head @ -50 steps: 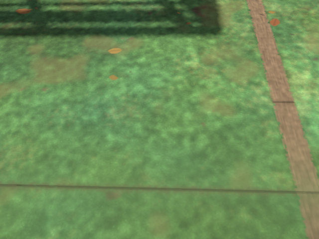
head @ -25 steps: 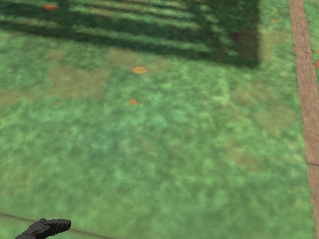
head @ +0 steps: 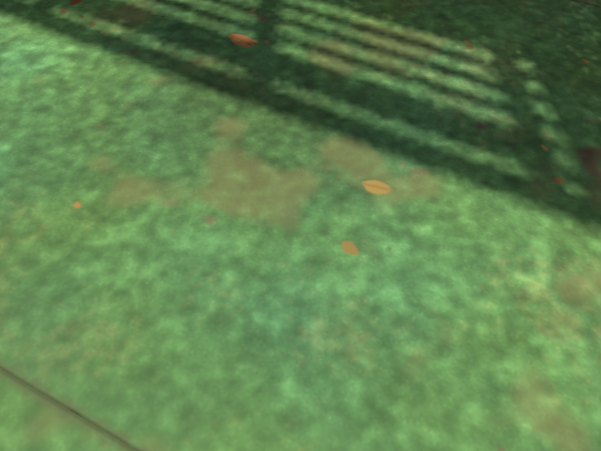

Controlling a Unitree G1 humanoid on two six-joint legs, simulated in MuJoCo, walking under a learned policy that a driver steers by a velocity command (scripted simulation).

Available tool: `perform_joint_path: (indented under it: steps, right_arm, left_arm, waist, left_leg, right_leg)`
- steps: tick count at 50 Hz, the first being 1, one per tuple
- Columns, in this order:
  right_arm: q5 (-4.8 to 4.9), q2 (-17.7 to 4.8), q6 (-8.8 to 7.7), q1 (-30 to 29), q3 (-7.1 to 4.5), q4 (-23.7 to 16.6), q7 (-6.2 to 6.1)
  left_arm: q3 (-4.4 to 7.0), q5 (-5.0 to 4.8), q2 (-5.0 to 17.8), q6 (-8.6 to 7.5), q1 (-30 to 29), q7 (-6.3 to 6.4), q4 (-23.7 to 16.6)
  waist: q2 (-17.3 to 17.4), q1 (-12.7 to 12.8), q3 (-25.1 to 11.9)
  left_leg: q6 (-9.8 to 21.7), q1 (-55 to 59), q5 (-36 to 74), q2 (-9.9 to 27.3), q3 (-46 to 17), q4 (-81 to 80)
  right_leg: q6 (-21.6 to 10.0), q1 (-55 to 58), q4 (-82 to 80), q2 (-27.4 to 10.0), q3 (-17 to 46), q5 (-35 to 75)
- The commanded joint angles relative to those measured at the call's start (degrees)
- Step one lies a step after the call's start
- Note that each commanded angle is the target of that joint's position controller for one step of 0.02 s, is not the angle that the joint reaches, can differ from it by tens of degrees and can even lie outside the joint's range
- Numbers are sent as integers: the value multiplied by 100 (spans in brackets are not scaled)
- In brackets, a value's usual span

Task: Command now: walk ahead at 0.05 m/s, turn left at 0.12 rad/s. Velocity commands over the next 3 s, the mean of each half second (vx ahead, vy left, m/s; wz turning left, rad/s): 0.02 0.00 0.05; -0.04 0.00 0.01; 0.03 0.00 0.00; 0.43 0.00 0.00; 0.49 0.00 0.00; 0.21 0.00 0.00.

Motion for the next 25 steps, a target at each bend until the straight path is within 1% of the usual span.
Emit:
perform_joint_path:
  steps: [1,2,3,4,5,7,11,18,25]
  right_arm:
    - [-62,-574,-117,-365,-127,-468,23]
    - [-106,-434,-166,-335,-85,-388,49]
    - [-103,-530,-203,-296,-106,-355,59]
    - [-61,-565,-241,-228,-112,-330,68]
    - [-40,-574,-263,-118,-105,-287,56]
    - [-16,-542,-280,6,-100,-238,31]
    - [-3,-487,-275,-15,-95,-230,5]
    - [17,-411,-292,22,-110,-74,15]
    - [27,-386,-323,135,-139,215,-6]
  left_arm:
    - [54,128,435,-69,54,23,-304]
    - [88,123,508,-56,-88,29,-294]
    - [97,113,518,-35,-66,59,-223]
    - [129,119,637,-19,3,68,-184]
    - [125,92,597,-33,23,56,-156]
    - [115,67,533,-73,67,48,-64]
    - [121,39,496,-89,100,70,93]
    - [144,7,521,-20,150,156,337]
    - [166,-9,530,51,153,237,618]
  waist:
    - [1014,96,-475]
    - [929,45,-358]
    - [850,17,-270]
    - [709,-29,-143]
    - [600,-21,-118]
    - [386,-70,-206]
    - [191,-83,-359]
    - [111,-48,-424]
    - [131,-32,-349]
  left_leg:
    - [805,-85,-304,927,-1089,-1213]
    - [571,-154,-676,698,-905,-1173]
    - [431,-182,-658,557,-784,-1103]
    - [369,-185,-488,517,-737,-1048]
    - [327,-98,-230,478,-681,-934]
    - [327,111,205,428,-590,-740]
    - [351,289,764,361,-504,-583]
    - [334,323,1158,277,-400,-548]
    - [294,309,1203,219,-324,-618]
  right_leg:
    - [204,475,-283,-148,246,-448]
    - [223,550,-357,-144,238,-142]
    - [208,578,-372,-163,232,-28]
    - [175,492,-424,-189,282,11]
    - [125,455,-481,-215,318,63]
    - [100,436,-506,-229,320,208]
    - [132,542,-465,-249,317,470]
    - [136,755,-382,-287,334,720]
    - [131,846,-395,-297,341,731]
Next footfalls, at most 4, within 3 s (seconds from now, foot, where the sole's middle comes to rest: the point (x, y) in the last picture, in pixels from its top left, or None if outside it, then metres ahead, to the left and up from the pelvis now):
1.70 left None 0.01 0.11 -0.77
2.20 right None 0.34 -0.15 -0.77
2.68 left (284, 383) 0.64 0.07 -0.77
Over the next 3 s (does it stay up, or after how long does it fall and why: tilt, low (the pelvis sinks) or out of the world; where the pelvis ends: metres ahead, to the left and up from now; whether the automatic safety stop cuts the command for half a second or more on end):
stays up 0.52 -0.02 0.00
